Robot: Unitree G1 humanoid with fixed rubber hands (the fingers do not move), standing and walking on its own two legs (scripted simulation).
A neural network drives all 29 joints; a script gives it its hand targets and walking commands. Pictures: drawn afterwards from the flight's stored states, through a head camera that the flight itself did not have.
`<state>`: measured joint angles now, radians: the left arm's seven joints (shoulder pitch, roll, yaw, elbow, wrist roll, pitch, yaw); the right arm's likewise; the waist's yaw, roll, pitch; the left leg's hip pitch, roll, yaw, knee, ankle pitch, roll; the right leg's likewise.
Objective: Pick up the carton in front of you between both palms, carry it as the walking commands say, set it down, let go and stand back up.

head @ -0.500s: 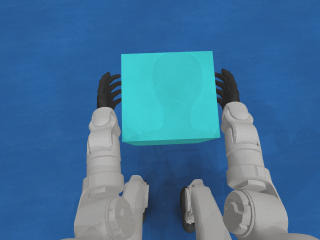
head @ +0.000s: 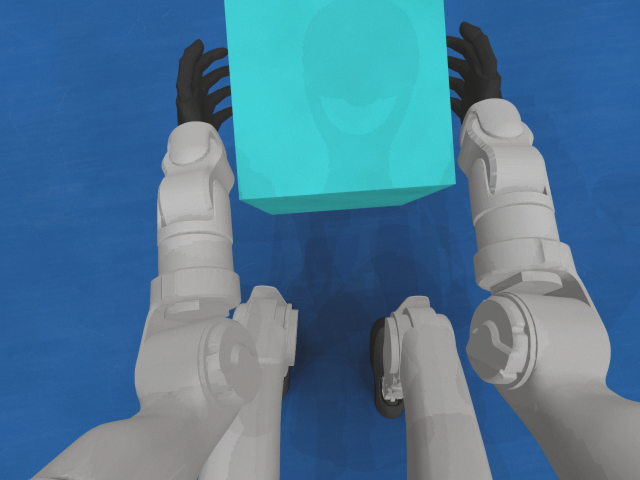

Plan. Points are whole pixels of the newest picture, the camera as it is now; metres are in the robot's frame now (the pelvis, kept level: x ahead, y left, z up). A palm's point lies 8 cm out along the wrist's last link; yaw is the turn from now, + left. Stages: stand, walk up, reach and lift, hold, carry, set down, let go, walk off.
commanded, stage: set down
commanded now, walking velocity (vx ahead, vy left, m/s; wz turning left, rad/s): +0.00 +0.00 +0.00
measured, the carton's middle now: (335, 125) +0.52 +0.03 -0.17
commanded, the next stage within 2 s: none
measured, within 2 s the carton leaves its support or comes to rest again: rests again in 1.08 s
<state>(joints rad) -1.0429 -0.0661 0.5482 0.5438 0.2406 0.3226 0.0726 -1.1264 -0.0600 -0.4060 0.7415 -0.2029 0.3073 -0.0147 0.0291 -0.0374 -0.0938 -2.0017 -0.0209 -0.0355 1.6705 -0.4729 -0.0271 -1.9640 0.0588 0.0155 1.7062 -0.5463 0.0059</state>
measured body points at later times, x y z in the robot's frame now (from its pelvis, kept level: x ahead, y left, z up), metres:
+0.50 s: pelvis -0.01 +0.00 -0.10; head +0.37 +0.01 +0.15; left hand +0.53 +0.19 -0.26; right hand +0.58 -0.11 -0.26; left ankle +0.10 +0.13 -0.48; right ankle +0.08 -0.11 -0.48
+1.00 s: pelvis -0.01 +0.00 -0.14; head +0.37 +0.00 +0.10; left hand +0.54 +0.20 -0.30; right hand +0.58 -0.10 -0.31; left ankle +0.10 +0.13 -0.48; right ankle +0.08 -0.11 -0.48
